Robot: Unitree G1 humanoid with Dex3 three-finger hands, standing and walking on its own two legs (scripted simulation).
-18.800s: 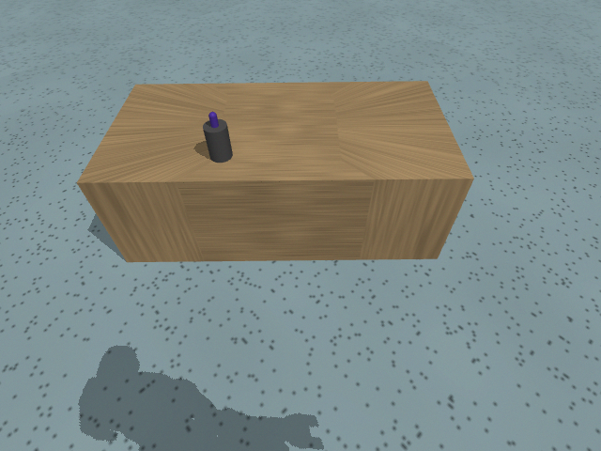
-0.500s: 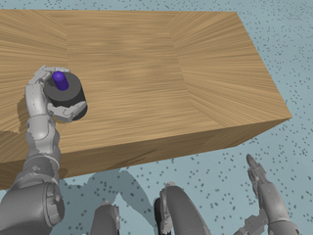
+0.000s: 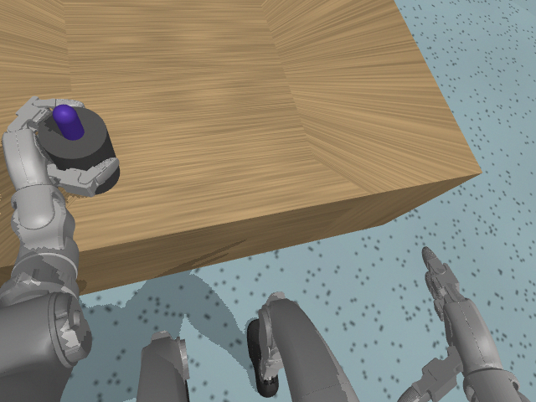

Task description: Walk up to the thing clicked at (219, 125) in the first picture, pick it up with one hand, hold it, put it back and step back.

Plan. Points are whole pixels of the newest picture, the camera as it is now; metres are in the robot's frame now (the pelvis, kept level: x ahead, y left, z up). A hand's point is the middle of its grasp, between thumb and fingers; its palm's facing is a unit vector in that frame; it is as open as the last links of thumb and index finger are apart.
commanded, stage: lower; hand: left
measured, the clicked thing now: (80, 146) +0.51 +0.17 -0.04
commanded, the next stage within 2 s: loosen in 0.60 s
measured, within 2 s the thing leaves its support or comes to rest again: rests again in 0.48 s
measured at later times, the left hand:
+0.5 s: hand (86, 157) +0.52 +0.18 -0.09, palm faces +0.17 -0.99 -0.02, open 10.8 cm
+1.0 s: hand (83, 157) +0.52 +0.18 -0.09, palm faces +0.18 -0.98 +0.00, open 11.2 cm
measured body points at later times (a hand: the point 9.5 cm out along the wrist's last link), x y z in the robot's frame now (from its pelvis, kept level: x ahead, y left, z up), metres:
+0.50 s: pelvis -0.01 +0.00 -0.03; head +0.19 +0.07 +0.36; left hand +0.50 +0.23 -0.08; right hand +0.16 -0.26 +0.03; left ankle +0.01 +0.12 -0.59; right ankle +0.08 -0.14 -0.59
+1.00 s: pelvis -0.02 +0.00 -0.04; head +0.18 +0.08 +0.35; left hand +0.50 +0.23 -0.08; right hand +0.15 -0.26 +0.03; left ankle +0.01 +0.12 -0.59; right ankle +0.08 -0.14 -0.59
